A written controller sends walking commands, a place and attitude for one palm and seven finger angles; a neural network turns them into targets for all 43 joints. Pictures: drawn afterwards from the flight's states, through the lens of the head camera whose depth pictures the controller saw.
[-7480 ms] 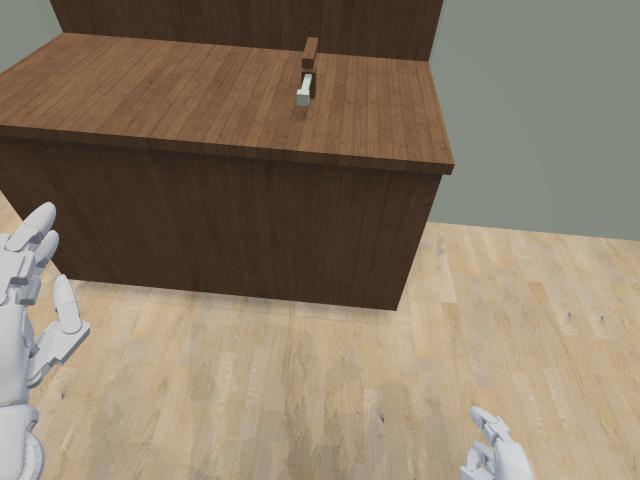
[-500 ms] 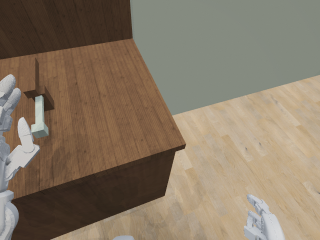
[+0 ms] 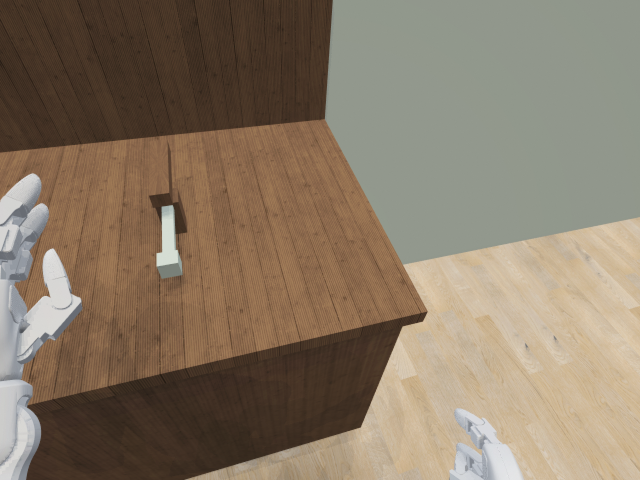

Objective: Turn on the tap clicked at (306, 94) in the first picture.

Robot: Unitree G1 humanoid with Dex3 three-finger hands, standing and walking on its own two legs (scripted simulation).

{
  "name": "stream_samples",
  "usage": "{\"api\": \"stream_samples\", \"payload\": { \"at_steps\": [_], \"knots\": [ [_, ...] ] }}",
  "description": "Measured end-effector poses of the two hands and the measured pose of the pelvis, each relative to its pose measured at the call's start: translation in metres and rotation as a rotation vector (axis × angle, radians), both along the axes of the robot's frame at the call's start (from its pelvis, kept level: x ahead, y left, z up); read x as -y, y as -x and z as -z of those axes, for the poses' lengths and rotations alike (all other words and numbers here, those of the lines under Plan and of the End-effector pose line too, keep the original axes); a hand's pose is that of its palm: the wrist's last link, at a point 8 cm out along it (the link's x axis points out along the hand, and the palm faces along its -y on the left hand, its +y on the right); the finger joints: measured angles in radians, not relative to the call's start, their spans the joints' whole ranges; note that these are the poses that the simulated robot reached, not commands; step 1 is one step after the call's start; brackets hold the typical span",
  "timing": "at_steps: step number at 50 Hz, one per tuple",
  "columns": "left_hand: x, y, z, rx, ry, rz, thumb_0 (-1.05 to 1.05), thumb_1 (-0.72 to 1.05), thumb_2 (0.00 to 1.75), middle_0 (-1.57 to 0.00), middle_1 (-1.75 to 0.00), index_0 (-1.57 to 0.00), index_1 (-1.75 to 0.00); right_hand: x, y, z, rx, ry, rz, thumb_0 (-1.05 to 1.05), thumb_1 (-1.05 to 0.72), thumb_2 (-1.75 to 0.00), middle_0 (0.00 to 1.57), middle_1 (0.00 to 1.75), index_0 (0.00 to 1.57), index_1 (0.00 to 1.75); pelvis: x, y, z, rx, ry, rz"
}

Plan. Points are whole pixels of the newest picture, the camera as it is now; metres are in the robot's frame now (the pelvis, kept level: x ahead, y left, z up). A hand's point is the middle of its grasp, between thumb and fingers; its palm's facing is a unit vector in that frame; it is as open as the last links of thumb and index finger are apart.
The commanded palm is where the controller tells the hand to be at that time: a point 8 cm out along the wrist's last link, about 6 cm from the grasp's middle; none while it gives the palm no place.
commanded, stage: come to a stop and stand still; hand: left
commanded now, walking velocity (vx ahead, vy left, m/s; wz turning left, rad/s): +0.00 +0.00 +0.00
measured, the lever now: (169, 264) +0.37 +0.26 +0.04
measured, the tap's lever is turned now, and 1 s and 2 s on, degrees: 0 0 0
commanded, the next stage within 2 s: look again from close up in 1.12 s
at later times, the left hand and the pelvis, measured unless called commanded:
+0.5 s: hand (96, 301) +0.22 +0.24 +0.17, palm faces +0.37 -0.84 -0.40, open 7.4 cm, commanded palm +0.17 +0.28 +0.18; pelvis +0.02 +0.00 +0.01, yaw +1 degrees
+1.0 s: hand (144, 289) +0.24 +0.21 +0.17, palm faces +0.36 -0.86 -0.37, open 7.4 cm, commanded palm +0.18 +0.24 +0.18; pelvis +0.02 -0.04 +0.01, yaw +0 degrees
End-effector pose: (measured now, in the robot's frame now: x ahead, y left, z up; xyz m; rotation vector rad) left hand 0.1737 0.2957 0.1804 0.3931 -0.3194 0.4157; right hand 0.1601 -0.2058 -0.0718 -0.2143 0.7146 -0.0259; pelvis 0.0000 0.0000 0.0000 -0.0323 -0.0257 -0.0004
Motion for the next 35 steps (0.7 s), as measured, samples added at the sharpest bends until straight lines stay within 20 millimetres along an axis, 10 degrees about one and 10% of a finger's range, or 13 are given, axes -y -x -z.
{"api": "stream_samples", "payload": {
  "at_steps": [16,35],
  "knots": [
    [-0.004,-0.019,-0.015,-0.051,-0.134,0.075,0.01,0.89,0.89,-0.21,-0.3,-0.21,-0.3,0.011,-0.003,-0.009,-0.024,0.049,0.062,0.01,-0.9,-0.9,0.2,0.3,0.2,0.3,-0.01,-0.012,-0.009,-0.041,-0.009,-0.014],
    [0.031,-0.006,-0.004,-0.041,-0.012,0.01,0.01,0.89,0.89,-0.21,-0.3,-0.21,-0.3,0.033,-0.035,-0.022,0.08,0.026,0.018,0.01,-0.9,-0.9,0.2,0.3,0.2,0.3,0.025,-0.014,-0.008,-0.015,-0.01,-0.015]
  ]
}}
